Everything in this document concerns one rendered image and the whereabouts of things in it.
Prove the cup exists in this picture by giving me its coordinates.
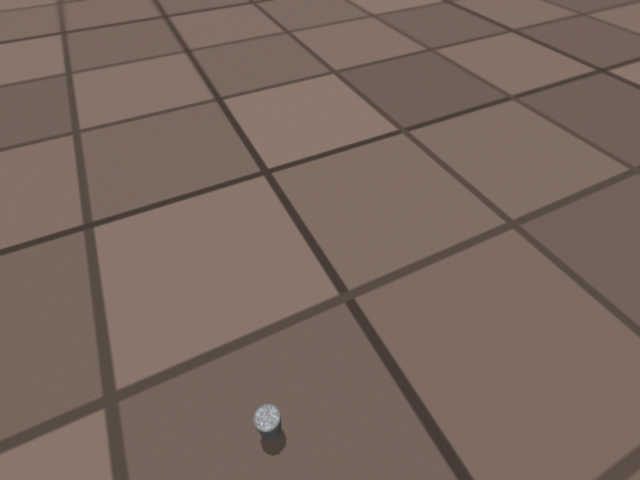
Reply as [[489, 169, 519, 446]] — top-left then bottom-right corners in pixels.
[[254, 404, 281, 441]]

